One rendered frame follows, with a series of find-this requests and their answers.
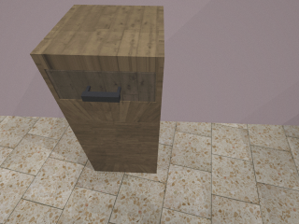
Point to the handle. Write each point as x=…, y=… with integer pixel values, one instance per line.
x=101, y=96

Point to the cabinet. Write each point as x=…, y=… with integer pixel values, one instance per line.
x=116, y=137

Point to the drawer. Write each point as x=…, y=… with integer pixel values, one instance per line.
x=135, y=86

